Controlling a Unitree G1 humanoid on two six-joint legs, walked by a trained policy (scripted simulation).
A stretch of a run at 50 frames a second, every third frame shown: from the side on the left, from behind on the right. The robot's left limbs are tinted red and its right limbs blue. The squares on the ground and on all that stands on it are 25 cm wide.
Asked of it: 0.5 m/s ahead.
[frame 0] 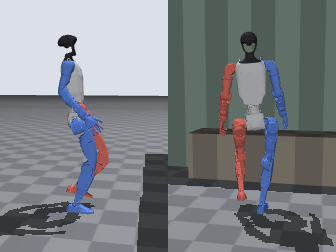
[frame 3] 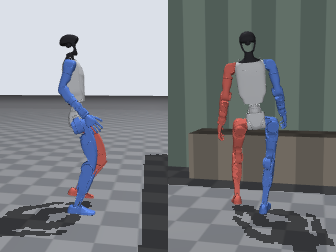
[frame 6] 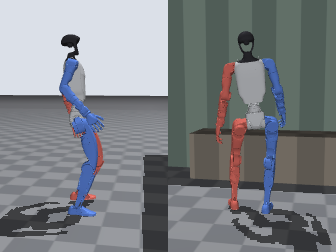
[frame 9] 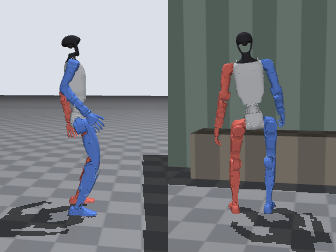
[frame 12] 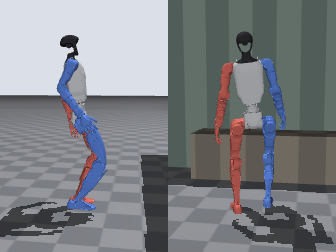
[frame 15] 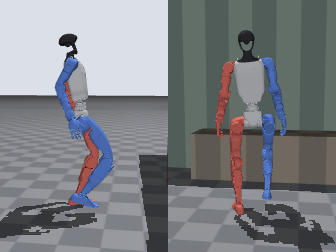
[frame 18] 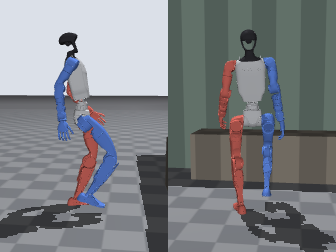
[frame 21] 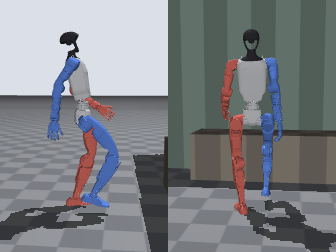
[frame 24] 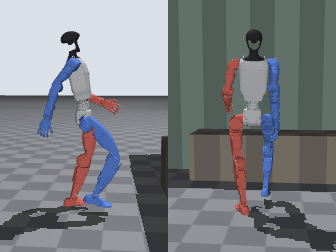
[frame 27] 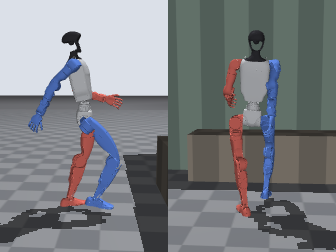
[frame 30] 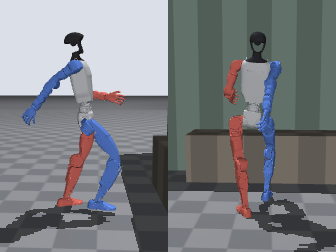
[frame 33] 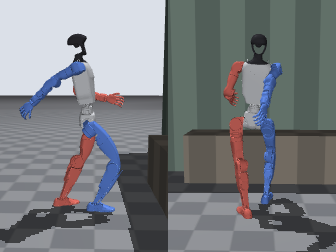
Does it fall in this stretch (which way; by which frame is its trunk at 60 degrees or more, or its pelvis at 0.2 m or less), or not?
no
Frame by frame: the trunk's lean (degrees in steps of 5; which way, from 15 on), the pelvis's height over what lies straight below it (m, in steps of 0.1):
0: 10, 0.7
3: 10, 0.8
6: 10, 0.8
9: 10, 0.8
12: 10, 0.8
15: 15 backward, 0.8
18: 15 backward, 0.8
21: 15 backward, 0.8
24: 15 backward, 0.8
27: 15 backward, 0.8
30: 10, 0.8
33: 10, 0.7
